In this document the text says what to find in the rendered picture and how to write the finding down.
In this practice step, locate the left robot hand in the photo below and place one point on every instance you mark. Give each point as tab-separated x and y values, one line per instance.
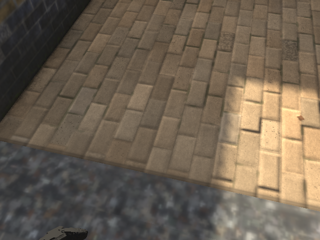
61	233

